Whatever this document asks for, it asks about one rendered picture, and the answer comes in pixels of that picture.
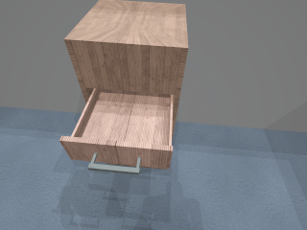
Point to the handle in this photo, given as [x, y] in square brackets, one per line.
[113, 169]

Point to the cabinet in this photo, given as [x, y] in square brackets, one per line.
[131, 46]

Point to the drawer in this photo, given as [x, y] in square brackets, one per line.
[121, 126]

